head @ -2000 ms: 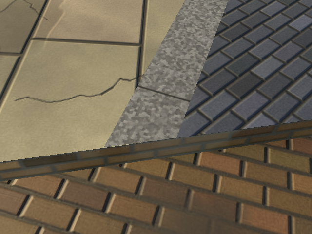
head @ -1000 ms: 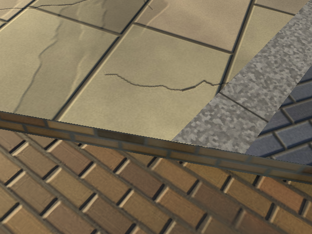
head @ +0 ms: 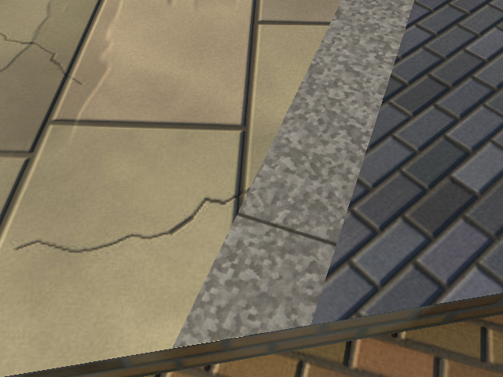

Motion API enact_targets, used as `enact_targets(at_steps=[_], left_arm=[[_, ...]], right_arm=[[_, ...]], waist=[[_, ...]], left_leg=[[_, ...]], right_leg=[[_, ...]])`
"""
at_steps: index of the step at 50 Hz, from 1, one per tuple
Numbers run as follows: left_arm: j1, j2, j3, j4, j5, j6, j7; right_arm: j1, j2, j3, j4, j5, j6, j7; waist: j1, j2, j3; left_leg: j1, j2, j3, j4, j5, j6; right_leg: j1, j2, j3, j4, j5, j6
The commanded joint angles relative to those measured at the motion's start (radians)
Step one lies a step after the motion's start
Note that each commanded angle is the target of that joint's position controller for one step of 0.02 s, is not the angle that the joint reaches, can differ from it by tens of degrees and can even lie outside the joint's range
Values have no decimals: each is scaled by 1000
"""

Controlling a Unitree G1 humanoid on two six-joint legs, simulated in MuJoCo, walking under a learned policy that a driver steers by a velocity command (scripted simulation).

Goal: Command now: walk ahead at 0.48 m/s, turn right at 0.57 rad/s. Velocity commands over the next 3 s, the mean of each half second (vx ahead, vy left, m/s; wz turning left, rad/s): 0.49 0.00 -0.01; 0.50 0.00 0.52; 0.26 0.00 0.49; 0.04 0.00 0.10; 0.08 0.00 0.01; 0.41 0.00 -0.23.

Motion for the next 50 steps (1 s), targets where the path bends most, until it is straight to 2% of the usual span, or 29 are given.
enact_targets(at_steps=[1,3,7,9,13,14,16,17,18,19,20,21,23,25,29,33,36,37,38,39,40,41,42,43,44,45,46,48,50], left_arm=[[-48,131,44,-73,0,-31,10],[-27,142,45,-54,-9,-33,20],[28,122,31,-5,-9,-28,30],[73,123,25,18,-5,-21,23],[127,142,21,49,0,-5,28],[162,132,17,69,69,-2,37],[132,117,11,68,56,-6,42],[104,134,14,69,37,-5,42],[58,122,10,46,21,-16,42],[58,8,-18,-3,26,-31,36],[178,38,-13,5,34,-15,35],[121,56,-15,16,68,-3,36],[3,30,-21,-37,83,-6,21],[-11,-11,-33,-68,79,23,6],[-167,-103,-70,-171,76,49,26],[-367,-134,-97,-301,69,38,57],[-472,-162,-120,-381,68,43,38],[-430,-163,-123,-376,76,58,31],[-425,-167,-122,-371,66,70,30],[-312,-164,-113,-319,40,67,25],[-155,-119,-78,-262,37,67,32],[18,-65,-42,-214,23,65,34],[179,-4,-12,-179,26,48,33],[265,99,22,-138,62,30,42],[188,160,39,-114,40,52,50],[48,80,26,-121,17,65,59],[59,2,-17,-76,-15,20,69],[-6,-150,-47,25,9,-28,37],[0,-194,-48,113,7,-49,11]], right_arm=[[75,-121,-33,-50,-24,10,-8],[15,-94,-25,-73,-39,18,-13],[-130,-27,5,-94,-24,5,-4],[-144,-21,13,-89,2,14,4],[-269,-47,10,-156,4,18,22],[-233,-28,18,-142,-77,42,30],[-82,-38,6,-88,-71,50,29],[58,-39,-3,-48,-61,46,26],[205,-72,-18,-7,-56,39,17],[270,-184,-40,6,-57,38,13],[285,-242,-75,38,-25,56,17],[208,-184,-75,15,-9,68,17],[119,-75,-43,12,-21,82,13],[137,-30,-26,37,-22,76,3],[239,-73,-40,90,-32,50,-5],[306,-59,-29,153,-34,32,-14],[350,-47,-26,204,-27,58,-39],[331,-71,-35,182,-6,62,-47],[334,-60,-37,191,-8,72,-50],[223,-48,-33,142,-4,74,-45],[228,-85,-45,130,3,64,-37],[216,-161,-70,127,12,52,-27],[134,-210,-96,107,22,35,-11],[75,-127,-88,32,44,14,20],[66,-5,-74,-28,-20,8,56],[114,33,-75,-25,-69,15,61],[91,94,-32,-8,26,31,61],[82,85,-10,-50,15,61,43],[106,102,6,-75,19,82,29]], waist=[[-38,-62,-96],[-25,-49,-72],[53,-77,-72],[83,-111,-85],[128,-102,-29],[106,-110,-38],[40,-118,-120],[-45,-107,-175],[-121,-83,-240],[-86,162,-253],[-30,197,-338],[-32,35,-267],[-8,0,-104],[23,19,-38],[-16,85,-40],[-33,66,12],[-57,41,6],[-49,38,-68],[-54,66,-88],[23,68,-129],[85,111,-264],[177,154,-363],[282,109,-444],[292,-202,-502],[208,-473,-486],[114,-305,-371],[104,-274,-176],[-14,-11,-20],[-70,-33,8]], left_leg=[[-96,48,-22,-59,48,-25],[-95,29,3,-159,127,-51],[-33,3,42,-481,412,-58],[-11,-5,55,-480,412,-53],[-255,-7,57,-483,181,20],[-210,-21,96,-499,150,47],[56,-121,151,-575,109,93],[224,-148,152,-708,212,117],[476,-70,40,-748,341,146],[638,212,-309,-758,832,217],[767,314,-593,-798,908,369],[685,273,-519,-814,557,380],[463,157,-386,-872,192,324],[300,82,-323,-897,78,295],[291,83,-374,-922,154,354],[398,108,-401,-972,76,308],[363,55,-371,-1060,160,284],[328,82,-355,-1154,358,296],[332,72,-285,-1181,523,281],[227,39,-187,-1138,802,250],[204,46,-170,-1002,1389,232],[314,84,-182,-791,1666,209],[331,83,-150,-523,1627,178],[107,-67,-115,-140,1143,136],[-139,-232,-110,271,110,97],[-290,-197,-168,568,90,107],[-390,-197,-128,761,70,98],[-403,-89,-79,778,101,149],[-406,-66,-110,713,197,150]], right_leg=[[75,-275,349,-277,181,-208],[12,-239,288,-277,233,-198],[35,-192,166,-255,216,-129],[93,-234,185,-243,132,-130],[394,-363,295,-206,228,-133],[418,-329,232,-172,435,-110],[385,-269,123,3,900,-51],[357,-237,77,161,965,-25],[179,-208,56,358,760,5],[-79,-83,-37,719,4,58],[-305,-8,0,939,-301,90],[-394,-84,45,1066,-233,95],[-501,-123,22,1152,-206,89],[-554,-141,6,1201,-206,90],[-819,-128,-79,1479,-264,109],[-1120,-181,-18,1599,-397,71],[-1006,-184,-72,1292,-371,77],[-768,-190,-85,1125,-358,68],[-630,-173,-120,1025,-390,55],[-338,-130,-153,826,-397,29],[-59,-47,-178,848,-381,15],[38,-44,-109,776,-379,-1],[166,-79,-1,613,-399,-29],[305,-282,411,294,-713,-80],[292,-464,981,-134,-812,-126],[192,-507,1104,-156,-852,-170],[90,-511,973,-215,-656,-182],[-107,-453,545,-103,-456,-76],[-127,-390,276,-108,-217,-11]])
